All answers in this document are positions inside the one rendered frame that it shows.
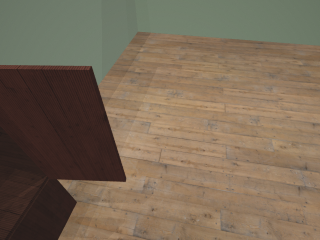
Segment cupboard door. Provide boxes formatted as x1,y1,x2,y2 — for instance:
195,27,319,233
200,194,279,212
0,65,127,182

